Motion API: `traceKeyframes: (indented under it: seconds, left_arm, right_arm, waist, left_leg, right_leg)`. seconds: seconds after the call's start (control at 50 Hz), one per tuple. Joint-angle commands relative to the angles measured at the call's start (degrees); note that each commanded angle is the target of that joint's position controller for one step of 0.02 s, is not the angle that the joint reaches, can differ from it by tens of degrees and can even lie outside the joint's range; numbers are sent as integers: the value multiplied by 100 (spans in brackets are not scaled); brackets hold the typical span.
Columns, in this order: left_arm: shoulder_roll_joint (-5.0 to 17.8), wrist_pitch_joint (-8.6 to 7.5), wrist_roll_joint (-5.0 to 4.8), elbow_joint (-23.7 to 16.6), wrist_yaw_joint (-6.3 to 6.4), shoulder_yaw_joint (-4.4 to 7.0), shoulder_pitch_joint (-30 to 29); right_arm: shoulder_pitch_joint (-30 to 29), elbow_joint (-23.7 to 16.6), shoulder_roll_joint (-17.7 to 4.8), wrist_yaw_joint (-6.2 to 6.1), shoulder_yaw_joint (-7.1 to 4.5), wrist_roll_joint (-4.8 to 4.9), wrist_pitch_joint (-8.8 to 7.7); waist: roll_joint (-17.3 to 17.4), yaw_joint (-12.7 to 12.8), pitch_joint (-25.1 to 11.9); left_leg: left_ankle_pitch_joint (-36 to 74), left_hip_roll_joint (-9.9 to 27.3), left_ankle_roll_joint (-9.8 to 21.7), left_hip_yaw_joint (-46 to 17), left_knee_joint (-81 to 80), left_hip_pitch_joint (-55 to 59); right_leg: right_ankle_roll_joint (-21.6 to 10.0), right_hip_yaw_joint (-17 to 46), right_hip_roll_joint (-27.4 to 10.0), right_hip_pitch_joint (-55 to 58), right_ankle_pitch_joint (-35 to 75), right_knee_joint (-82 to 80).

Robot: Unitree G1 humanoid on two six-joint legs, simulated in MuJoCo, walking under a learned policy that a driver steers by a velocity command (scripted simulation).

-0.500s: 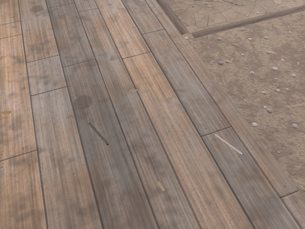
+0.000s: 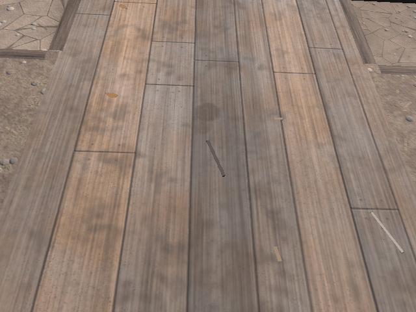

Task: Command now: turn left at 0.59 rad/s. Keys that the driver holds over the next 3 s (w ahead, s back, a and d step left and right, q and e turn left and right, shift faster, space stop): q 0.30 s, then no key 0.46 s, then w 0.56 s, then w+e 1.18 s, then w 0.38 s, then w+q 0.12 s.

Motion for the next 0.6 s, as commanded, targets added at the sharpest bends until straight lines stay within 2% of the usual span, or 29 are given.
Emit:
traceKeyframes:
  seconds: [0.02, 0.04, 0.08, 0.18, 0.28, 0.36, 0.4, 0.42, 0.44, 0.46, 0.48, 0.5, 0.52, 0.54, 0.56, 0.6]
  left_arm:
    - [589, -79, -6, -450, -24, 133, -117]
    - [616, -76, 55, -376, -54, 141, 18]
    - [548, -52, 40, -381, -95, 130, 58]
    - [452, 5, 11, -560, -54, 89, -308]
    - [417, -51, -33, -728, -22, 38, -562]
    - [417, -114, -110, -748, 26, -7, -384]
    - [353, -159, -115, -677, 64, -36, -76]
    - [326, -207, -69, -622, 101, -48, 112]
    - [597, -255, 19, -665, 158, -18, 43]
    - [940, -256, 12, -894, 160, -22, -398]
    - [1046, -219, -9, -731, 88, 45, -114]
    - [708, -237, -46, -699, 32, -44, -173]
    - [462, -261, -63, -701, 4, -115, -455]
    - [397, -266, -18, -728, 10, -141, -616]
    - [386, -286, -17, -680, 42, -153, -595]
    - [371, -301, -23, -550, 41, -162, -396]
  right_arm:
    - [-43, -323, -912, -140, -234, 31, -27]
    - [-41, -338, -879, -146, -222, 29, -27]
    - [170, -301, -961, -121, -248, 42, -50]
    - [558, -231, -1073, -136, -296, -10, -63]
    - [657, -264, -1183, -133, -344, -67, -42]
    - [470, -296, -1128, -120, -326, -89, -21]
    - [282, -285, -1052, -140, -289, -43, -8]
    - [188, -285, -966, -168, -247, 20, -10]
    - [399, -294, -675, -180, -154, 32, -41]
    - [901, -294, -303, -192, -53, 12, -67]
    - [755, -211, -903, -246, -218, -84, -8]
    - [685, -144, -982, -247, -257, -90, 19]
    - [663, -30, -868, -210, -238, -71, 39]
    - [702, 44, -789, -167, -217, -46, 57]
    - [729, 84, -726, -124, -195, -50, 76]
    - [630, 163, -603, -102, -129, -34, 89]
  waist:
    - [1003, -49, -233]
    - [1047, -35, -419]
    - [854, -63, -625]
    - [978, -258, -478]
    - [955, -337, -521]
    - [1049, -254, -652]
    - [1015, -43, -659]
    - [895, 103, -630]
    - [190, -49, -696]
    - [-893, -383, -760]
    - [-791, -128, -740]
    - [-357, -214, -530]
    - [-253, -303, -314]
    - [-412, -350, -338]
    - [-590, -341, -358]
    - [-552, -237, -450]
  left_leg:
    - [2943, 1429, 853, -1638, -1237, 745]
    - [3271, 1280, 830, -1516, -1182, 781]
    - [3365, 1252, 836, -1559, -1125, 863]
    - [2566, 1259, 917, -2093, -1136, 958]
    - [2476, 1224, 951, -2576, -931, 745]
    - [3122, 1153, 791, -2759, -688, 510]
    - [2996, 985, 529, -2785, -523, 254]
    - [2377, 798, 276, -2718, -369, -53]
    - [1089, 445, -51, -2312, 144, -477]
    - [-1130, -424, -312, -1338, 1033, -1135]
    - [-1852, -515, -356, -910, 1881, -949]
    - [-1574, -371, -379, -1048, 2312, -884]
    - [-1196, -282, -434, -1049, 2486, -811]
    - [-968, -303, -494, -974, 2569, -762]
    - [-864, -289, -552, -911, 2522, -777]
    - [-863, -260, -643, -768, 2123, -719]
  right_leg:
    - [73, 478, -28, -1082, 483, 660]
    - [118, 421, 47, -925, 661, 743]
    - [166, 414, 132, -859, 772, 731]
    - [191, 504, 210, -1082, 732, 14]
    - [96, 583, 394, -669, 608, -665]
    - [-61, 532, 531, 171, 528, -1405]
    - [-160, 497, 553, 941, 1005, -2451]
    - [-228, 547, 446, 1523, 1684, -3389]
    - [-393, 1402, -402, 1993, 1713, -3939]
    - [-817, 2881, -1717, 2325, 2829, -4174]
    - [-1521, 3055, -1950, 1525, 3303, -3916]
    - [-1554, 2729, -1671, 1312, 3200, -3930]
    - [-1367, 2177, -1274, 1093, 3004, -3928]
    - [-1180, 1790, -953, 1116, 3023, -3904]
    - [-1139, 1592, -828, 1237, 3326, -3856]
    - [-1140, 1394, -722, 1522, 3696, -3724]
Next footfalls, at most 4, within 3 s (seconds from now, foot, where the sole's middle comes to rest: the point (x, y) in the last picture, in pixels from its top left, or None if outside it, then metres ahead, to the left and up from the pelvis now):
0.44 right None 0.09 -0.10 -0.77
0.78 left None -0.01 0.09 -0.77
1.06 right None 0.14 -0.10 -0.77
1.52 left None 0.42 0.17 -0.77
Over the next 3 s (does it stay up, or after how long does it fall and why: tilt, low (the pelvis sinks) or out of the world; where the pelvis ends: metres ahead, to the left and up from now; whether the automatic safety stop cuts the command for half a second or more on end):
stays up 1.05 -0.03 0.01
